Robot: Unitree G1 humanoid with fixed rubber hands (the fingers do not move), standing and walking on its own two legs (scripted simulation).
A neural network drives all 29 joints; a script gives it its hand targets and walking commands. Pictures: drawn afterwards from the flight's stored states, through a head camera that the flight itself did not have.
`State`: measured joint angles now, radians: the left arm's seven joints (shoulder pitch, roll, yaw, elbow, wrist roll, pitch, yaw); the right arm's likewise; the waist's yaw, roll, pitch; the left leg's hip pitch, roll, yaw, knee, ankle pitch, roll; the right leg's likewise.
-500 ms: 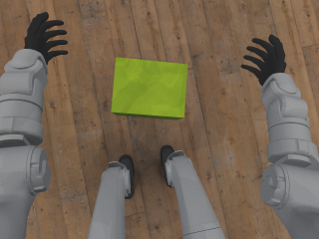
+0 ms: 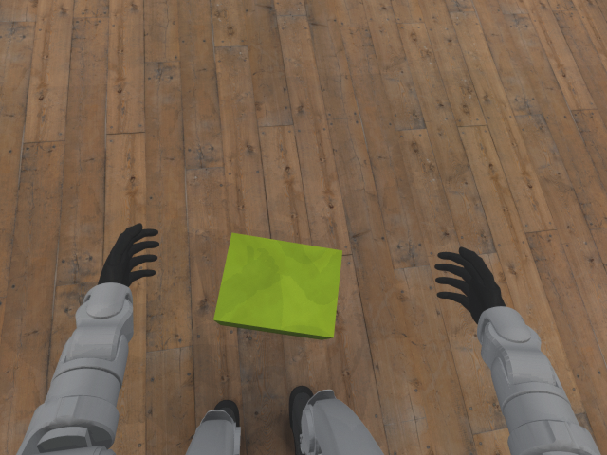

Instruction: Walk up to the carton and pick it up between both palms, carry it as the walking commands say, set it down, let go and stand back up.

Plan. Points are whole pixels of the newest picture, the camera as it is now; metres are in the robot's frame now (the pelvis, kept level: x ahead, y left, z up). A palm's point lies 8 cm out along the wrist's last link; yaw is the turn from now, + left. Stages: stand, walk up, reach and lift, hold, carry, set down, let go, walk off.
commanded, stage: let go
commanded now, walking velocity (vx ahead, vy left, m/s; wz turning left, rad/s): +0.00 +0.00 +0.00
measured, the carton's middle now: (279, 289) +0.41 -0.03 -0.63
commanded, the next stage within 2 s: stand in 0.88 s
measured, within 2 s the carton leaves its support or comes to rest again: neither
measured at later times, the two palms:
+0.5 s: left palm out of the picture +0.19 +0.30 -0.01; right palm (478, 444) +0.14 -0.19 -0.01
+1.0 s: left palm out of the picture +0.15 +0.27 -0.03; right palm (519, 429) +0.15 -0.25 -0.03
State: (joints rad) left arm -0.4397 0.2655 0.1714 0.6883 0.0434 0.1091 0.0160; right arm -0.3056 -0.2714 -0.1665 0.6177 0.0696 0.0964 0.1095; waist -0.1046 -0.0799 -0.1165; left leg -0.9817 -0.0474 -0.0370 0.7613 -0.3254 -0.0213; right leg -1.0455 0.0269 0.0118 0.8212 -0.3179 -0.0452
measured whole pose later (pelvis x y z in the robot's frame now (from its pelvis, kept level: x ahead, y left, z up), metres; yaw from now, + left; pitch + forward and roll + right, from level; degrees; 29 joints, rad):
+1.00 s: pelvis +0.01 +0.02 +0.05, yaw -2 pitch -5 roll +0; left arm 0.23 0.24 0.06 0.68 0.04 0.02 0.00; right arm 0.19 -0.27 -0.06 0.61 -0.01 0.08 0.03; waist -0.01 0.03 0.00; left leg -0.12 -0.02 -0.04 0.51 -0.31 0.00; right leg -0.15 0.05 0.03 0.52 -0.28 -0.03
